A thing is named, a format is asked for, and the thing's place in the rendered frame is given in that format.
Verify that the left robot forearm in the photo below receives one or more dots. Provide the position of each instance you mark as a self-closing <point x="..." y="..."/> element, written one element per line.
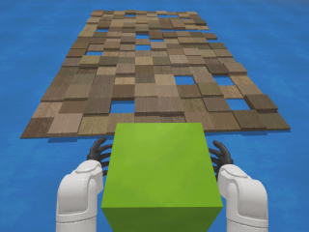
<point x="77" y="198"/>

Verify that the right robot forearm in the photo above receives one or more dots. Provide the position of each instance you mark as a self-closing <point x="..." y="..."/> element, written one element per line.
<point x="246" y="200"/>

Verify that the carton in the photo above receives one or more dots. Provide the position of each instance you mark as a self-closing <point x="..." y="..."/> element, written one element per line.
<point x="160" y="178"/>

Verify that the robot left hand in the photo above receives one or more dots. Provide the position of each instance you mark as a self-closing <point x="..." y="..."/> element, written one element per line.
<point x="95" y="153"/>

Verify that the robot right hand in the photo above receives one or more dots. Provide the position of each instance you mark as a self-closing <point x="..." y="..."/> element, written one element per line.
<point x="223" y="155"/>

